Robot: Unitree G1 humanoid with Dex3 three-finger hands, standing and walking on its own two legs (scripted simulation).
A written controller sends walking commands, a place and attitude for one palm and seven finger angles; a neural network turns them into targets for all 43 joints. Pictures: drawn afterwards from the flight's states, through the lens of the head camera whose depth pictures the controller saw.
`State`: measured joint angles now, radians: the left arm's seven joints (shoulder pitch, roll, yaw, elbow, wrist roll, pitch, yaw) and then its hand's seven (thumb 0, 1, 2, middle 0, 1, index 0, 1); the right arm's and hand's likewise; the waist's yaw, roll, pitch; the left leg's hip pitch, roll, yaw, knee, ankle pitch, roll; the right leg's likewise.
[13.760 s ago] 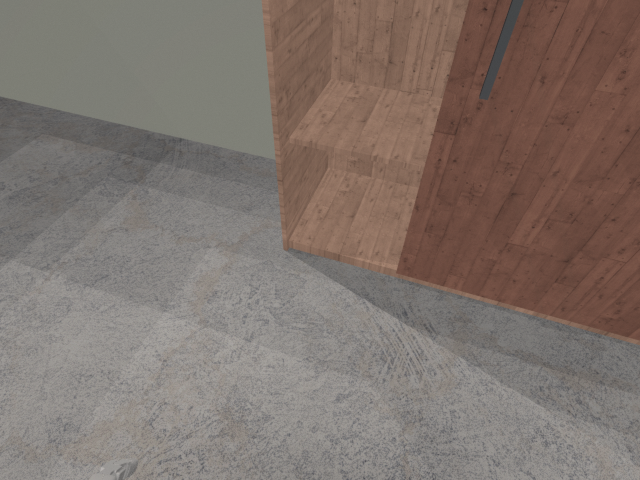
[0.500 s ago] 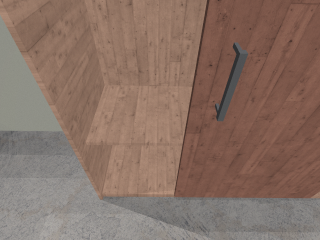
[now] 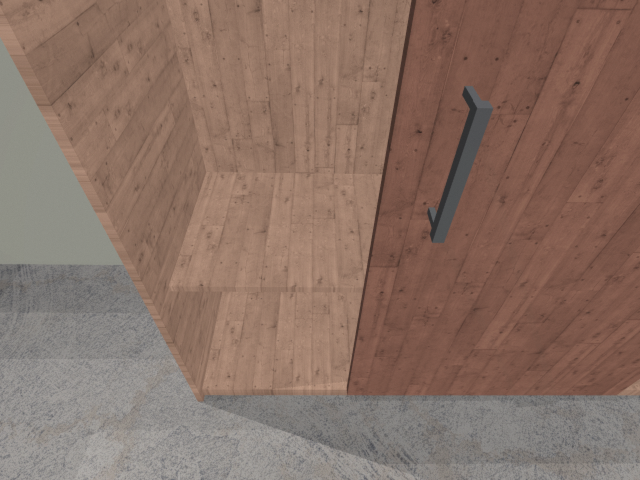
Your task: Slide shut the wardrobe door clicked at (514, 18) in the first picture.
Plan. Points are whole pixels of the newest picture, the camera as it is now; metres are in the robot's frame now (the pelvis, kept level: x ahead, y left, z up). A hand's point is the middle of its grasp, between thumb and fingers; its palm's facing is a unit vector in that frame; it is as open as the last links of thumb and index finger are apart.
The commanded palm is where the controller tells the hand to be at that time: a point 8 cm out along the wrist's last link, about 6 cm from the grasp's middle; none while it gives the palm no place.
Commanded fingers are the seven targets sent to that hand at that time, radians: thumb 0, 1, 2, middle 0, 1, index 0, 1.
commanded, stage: look again from close up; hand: right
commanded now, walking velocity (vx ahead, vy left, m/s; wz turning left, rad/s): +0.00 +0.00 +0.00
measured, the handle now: (452, 172) +0.49 -0.16 +0.15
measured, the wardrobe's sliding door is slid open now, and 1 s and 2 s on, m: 0.45 0.45 0.45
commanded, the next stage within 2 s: raise the hand with hooked fingers in 0.60 s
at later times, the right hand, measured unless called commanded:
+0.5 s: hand out of the picture -0.05 -0.14 -0.18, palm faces +0.08 +0.99 -0.15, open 7.4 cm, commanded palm none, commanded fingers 0.00 -0.90 -0.90 0.20 0.30 0.20 0.30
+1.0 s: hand (464, 407) +0.21 -0.15 +0.04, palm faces +0.02 +1.00 -0.02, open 7.8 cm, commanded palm +0.11 -0.22 -0.03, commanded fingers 0.00 -0.53 -0.74 0.23 0.54 0.23 0.54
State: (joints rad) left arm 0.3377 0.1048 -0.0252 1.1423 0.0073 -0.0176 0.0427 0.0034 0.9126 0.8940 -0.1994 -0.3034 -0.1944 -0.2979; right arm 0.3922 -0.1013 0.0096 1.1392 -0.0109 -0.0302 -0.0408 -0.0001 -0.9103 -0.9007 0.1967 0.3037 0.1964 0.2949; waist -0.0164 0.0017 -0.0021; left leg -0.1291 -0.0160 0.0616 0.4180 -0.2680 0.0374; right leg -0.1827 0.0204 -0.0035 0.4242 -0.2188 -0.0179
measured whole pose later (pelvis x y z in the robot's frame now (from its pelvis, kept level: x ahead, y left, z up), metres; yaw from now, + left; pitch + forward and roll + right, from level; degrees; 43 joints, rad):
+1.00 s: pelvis -0.02 +0.00 -0.03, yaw +0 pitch +4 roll +0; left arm 0.23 0.29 0.04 0.70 -0.02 -0.32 0.06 0.02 0.92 0.89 -0.20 -0.30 -0.20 -0.30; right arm 0.36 -0.16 -0.02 0.05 0.21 -0.33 0.07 0.04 -0.80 -0.83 0.20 0.41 0.20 0.40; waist 0.04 -0.04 -0.12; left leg -0.42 0.00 0.06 0.74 -0.39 0.03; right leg -0.47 0.03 -0.02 0.73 -0.33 -0.02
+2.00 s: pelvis -0.03 -0.02 -0.01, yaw -1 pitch -2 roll +2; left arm 0.23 0.26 -0.07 0.64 -0.06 -0.34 0.10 0.01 0.91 0.89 -0.20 -0.30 -0.20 -0.30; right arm 0.09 -0.40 -0.38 0.02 0.37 -0.08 0.39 -0.01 0.40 -0.34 0.29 1.14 0.29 1.13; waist -0.04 -0.04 -0.04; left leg -0.22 -0.01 0.09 0.55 -0.30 0.02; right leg -0.30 0.02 0.02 0.62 -0.28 -0.04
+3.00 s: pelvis -0.01 +0.00 -0.01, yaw -1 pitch -2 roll +1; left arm 0.22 0.27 -0.08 0.65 -0.08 -0.27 0.10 0.01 0.91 0.89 -0.20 -0.30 -0.20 -0.30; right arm -0.11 -0.46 -0.47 0.18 0.36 0.07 0.49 -0.01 0.50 -0.30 0.30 1.21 0.30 1.20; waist -0.04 -0.06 -0.03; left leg -0.16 -0.03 0.08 0.48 -0.28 0.04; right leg -0.24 0.01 0.02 0.52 -0.25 -0.01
